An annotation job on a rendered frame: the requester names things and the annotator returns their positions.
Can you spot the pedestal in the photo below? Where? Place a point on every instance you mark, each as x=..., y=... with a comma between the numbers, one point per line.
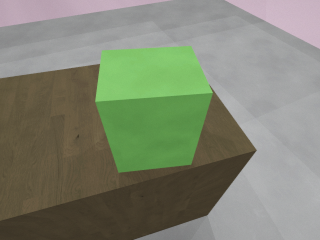
x=59, y=179

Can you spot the carton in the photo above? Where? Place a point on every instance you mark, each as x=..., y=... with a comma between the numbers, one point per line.
x=152, y=103

